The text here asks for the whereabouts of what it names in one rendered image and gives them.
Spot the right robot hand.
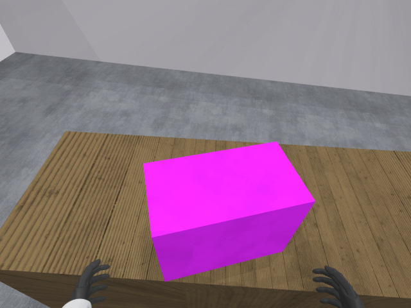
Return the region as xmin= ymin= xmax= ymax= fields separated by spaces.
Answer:
xmin=313 ymin=266 xmax=365 ymax=308

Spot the carton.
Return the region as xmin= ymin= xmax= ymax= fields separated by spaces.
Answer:
xmin=143 ymin=142 xmax=315 ymax=282

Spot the left robot hand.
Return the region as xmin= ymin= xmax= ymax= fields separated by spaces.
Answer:
xmin=69 ymin=259 xmax=110 ymax=305

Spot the pedestal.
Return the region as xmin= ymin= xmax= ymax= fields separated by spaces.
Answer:
xmin=0 ymin=131 xmax=411 ymax=308

